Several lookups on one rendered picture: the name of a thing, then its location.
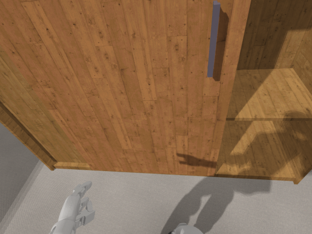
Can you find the robot right shin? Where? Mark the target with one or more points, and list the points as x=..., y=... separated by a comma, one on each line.
x=181, y=224

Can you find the left robot hand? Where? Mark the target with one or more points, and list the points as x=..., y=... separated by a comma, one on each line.
x=72, y=208

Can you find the handle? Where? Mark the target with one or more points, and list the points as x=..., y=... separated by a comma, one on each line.
x=213, y=38

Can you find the wardrobe door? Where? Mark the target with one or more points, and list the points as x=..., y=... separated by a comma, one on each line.
x=22, y=104
x=126, y=80

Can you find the robot left forearm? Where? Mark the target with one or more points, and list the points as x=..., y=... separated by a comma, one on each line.
x=64, y=227

